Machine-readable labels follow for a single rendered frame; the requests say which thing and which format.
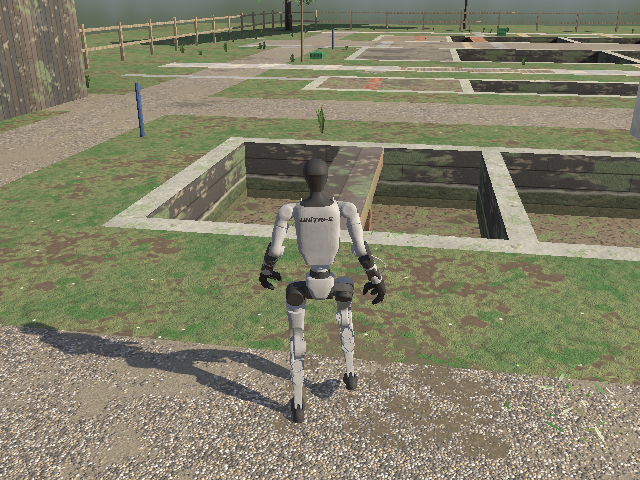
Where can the right robot upper arm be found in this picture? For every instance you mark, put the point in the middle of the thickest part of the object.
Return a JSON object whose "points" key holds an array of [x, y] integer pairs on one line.
{"points": [[348, 210]]}

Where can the humanoid robot torso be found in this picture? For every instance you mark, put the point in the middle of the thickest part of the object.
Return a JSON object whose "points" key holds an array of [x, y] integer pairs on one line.
{"points": [[318, 239]]}

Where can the robot left forearm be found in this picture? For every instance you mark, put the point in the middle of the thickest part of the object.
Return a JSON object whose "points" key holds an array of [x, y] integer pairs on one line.
{"points": [[268, 263]]}

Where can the robot left hand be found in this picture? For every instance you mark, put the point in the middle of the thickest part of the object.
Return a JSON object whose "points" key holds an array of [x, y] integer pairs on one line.
{"points": [[263, 279]]}

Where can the robot right forearm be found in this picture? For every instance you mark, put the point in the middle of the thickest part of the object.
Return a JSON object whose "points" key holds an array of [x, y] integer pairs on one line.
{"points": [[369, 266]]}

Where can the right robot shin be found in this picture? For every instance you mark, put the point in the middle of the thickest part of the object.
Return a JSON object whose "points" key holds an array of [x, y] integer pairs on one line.
{"points": [[347, 344]]}

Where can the robot right hand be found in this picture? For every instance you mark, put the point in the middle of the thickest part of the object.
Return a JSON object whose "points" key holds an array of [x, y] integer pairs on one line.
{"points": [[378, 288]]}

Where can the left robot upper arm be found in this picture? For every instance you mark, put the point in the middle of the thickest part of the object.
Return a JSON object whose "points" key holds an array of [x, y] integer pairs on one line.
{"points": [[285, 213]]}

